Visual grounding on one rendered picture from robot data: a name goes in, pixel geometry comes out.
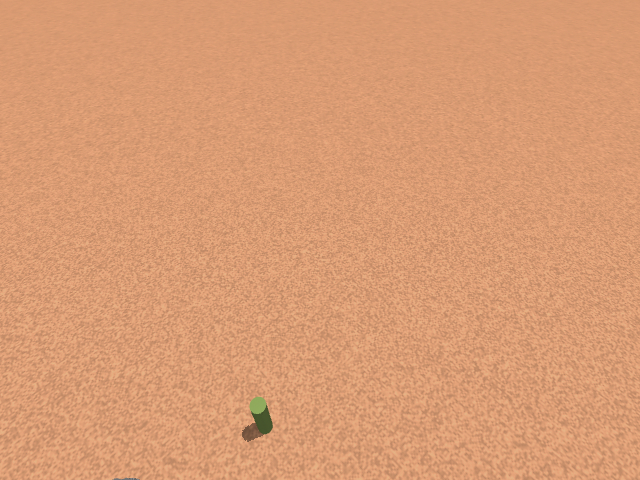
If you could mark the can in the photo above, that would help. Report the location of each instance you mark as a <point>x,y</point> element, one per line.
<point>260,412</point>

